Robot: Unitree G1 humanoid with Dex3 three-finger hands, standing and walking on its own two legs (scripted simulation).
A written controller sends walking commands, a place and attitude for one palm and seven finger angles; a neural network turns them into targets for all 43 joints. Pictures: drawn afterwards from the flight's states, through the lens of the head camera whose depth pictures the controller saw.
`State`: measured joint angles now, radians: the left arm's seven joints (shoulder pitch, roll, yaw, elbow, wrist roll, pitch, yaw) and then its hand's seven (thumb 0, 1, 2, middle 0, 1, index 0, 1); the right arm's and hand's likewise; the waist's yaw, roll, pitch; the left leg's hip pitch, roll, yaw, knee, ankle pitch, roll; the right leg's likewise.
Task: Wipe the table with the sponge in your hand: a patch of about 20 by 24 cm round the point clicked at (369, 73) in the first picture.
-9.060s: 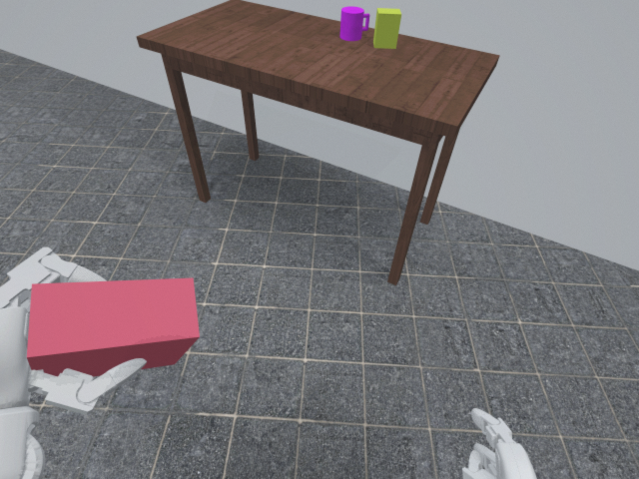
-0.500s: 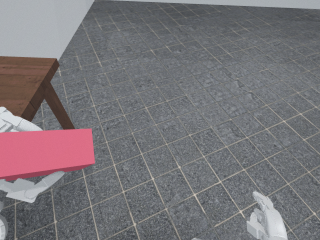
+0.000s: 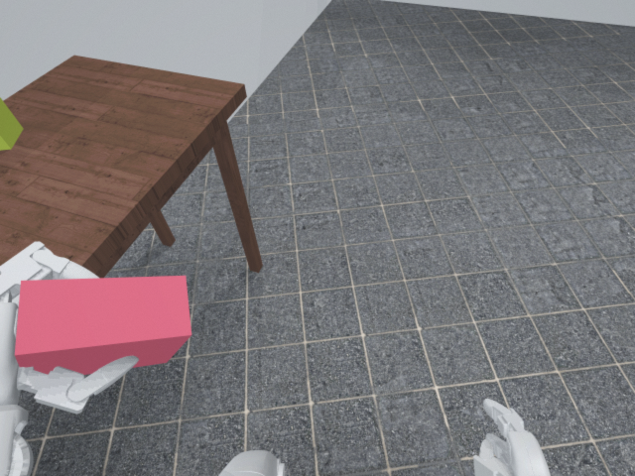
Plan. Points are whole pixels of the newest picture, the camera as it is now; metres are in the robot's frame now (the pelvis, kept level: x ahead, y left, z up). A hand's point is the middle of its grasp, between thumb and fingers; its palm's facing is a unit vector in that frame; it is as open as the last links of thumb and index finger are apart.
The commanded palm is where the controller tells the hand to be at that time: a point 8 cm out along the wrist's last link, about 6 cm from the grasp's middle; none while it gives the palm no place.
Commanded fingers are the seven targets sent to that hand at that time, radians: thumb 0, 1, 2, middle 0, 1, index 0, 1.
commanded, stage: turn to face it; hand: left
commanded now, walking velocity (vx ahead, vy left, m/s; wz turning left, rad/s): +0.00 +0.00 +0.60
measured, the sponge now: (131, 326) +0.23 +0.19 +0.13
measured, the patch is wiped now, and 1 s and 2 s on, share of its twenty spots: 0.00 0.00 0.00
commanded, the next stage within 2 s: take the last steps up to it in 1.22 s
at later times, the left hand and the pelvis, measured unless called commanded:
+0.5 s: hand out of the picture +0.06 +0.28 +0.17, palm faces +0.58 -0.63 -0.52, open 10.0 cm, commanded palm +0.00 +0.30 +0.17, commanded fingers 0.00 0.10 1.30 -1.20 -1.60 -1.20 -1.60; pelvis -0.07 -0.02 -0.01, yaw +17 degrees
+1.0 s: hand out of the picture -0.09 +0.27 +0.17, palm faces +0.78 -0.47 -0.42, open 10.0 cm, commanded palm -0.17 +0.27 +0.17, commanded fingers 0.00 0.10 1.30 -1.20 -1.60 -1.20 -1.60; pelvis -0.14 -0.05 -0.01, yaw +34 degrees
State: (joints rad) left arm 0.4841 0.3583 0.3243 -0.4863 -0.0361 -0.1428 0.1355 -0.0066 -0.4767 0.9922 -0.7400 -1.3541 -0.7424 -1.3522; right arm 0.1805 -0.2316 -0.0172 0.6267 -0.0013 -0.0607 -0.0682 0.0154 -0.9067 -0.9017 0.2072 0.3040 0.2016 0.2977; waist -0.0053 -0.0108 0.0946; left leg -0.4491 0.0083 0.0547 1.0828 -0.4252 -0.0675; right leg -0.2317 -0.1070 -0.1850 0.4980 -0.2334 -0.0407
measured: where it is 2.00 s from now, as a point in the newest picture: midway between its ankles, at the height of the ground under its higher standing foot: outside the picture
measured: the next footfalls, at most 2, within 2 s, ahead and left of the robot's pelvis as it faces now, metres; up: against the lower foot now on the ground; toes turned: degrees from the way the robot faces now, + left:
left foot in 0.18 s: -0.04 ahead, +0.15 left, +0.00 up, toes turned +11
right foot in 0.50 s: -0.01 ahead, -0.09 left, +0.00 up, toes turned +14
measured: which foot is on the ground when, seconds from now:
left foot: up 0.00-0.16, down 0.18-0.52, up 0.54-0.90, down 0.92-1.00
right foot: down 0.00-0.16, up 0.18-0.48, down 0.50-0.92, up 0.94-1.00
